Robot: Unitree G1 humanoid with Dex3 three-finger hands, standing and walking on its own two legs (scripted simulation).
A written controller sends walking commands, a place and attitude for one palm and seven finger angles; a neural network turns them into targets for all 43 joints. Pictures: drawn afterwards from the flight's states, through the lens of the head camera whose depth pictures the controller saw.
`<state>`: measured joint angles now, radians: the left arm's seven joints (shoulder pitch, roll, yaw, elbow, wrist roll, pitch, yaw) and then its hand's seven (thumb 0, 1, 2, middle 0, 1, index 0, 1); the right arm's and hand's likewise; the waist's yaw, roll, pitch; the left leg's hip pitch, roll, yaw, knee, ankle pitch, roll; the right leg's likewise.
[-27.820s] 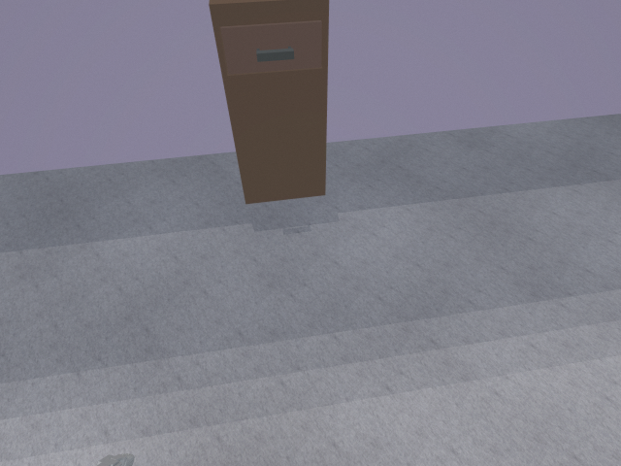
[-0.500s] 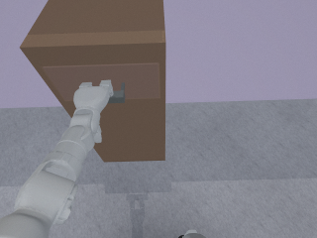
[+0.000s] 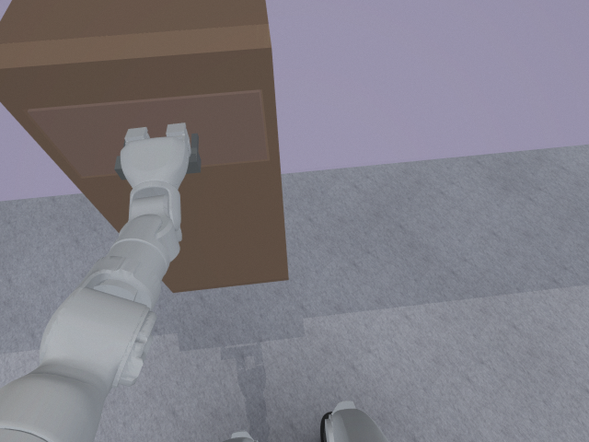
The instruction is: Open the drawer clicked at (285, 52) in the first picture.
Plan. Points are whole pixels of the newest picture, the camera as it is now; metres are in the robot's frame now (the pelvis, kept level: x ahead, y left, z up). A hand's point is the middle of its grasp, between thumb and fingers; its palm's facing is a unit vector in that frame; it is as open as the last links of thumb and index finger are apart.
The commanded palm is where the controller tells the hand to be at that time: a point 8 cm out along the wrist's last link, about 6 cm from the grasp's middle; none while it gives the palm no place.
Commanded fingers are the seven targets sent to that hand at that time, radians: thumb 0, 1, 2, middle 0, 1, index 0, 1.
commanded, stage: lower the fingers behind the handle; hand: left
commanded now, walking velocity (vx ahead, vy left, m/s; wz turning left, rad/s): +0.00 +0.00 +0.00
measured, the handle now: (160, 153) +0.58 +0.19 +0.00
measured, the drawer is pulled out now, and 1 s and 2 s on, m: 0.00 0.00 0.00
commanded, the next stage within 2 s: lift the fingers back up to retry in 0.54 s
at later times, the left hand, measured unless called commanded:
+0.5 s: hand (167, 185) +0.49 +0.16 +0.02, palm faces +0.02 +0.06 -1.00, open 13.7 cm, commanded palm +0.47 +0.17 +0.03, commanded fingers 0.00 -0.50 0.30 -0.30 -1.20 -0.30 -1.20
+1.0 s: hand (163, 187) +0.49 +0.17 +0.02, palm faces -0.03 -0.01 -1.00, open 14.0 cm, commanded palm +0.46 +0.17 +0.08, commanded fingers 0.00 -0.50 0.30 -0.30 -1.20 -0.30 -1.20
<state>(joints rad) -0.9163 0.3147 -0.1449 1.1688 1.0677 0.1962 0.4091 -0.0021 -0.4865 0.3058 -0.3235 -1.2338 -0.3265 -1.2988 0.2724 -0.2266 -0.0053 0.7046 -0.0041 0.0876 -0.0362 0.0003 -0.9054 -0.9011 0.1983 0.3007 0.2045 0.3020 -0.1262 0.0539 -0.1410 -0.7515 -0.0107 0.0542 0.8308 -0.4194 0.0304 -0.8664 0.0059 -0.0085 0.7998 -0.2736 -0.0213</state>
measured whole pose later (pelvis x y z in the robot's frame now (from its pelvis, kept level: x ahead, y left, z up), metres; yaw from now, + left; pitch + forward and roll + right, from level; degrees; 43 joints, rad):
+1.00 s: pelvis +0.01 +0.00 +0.00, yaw +0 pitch +20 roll +0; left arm -0.81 0.34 -0.13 1.02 1.07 0.06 0.38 0.00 -0.49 0.31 -0.28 -1.18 -0.27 -1.22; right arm 0.34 -0.25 -0.04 0.70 0.00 0.05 -0.04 0.00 -0.91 -0.90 0.20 0.30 0.20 0.30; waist -0.10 0.07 -0.14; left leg -0.74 -0.01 0.04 0.84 -0.44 0.03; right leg -0.85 0.01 -0.02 0.79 -0.29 -0.02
